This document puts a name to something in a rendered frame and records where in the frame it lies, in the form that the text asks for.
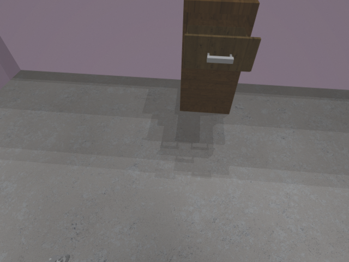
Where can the handle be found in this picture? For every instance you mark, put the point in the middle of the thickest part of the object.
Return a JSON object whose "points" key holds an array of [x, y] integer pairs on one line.
{"points": [[220, 59]]}

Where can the cabinet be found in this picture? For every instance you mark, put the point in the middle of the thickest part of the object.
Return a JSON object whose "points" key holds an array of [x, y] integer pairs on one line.
{"points": [[205, 90]]}

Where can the drawer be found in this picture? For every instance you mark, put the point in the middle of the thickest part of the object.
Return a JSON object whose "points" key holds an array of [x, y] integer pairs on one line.
{"points": [[219, 41]]}

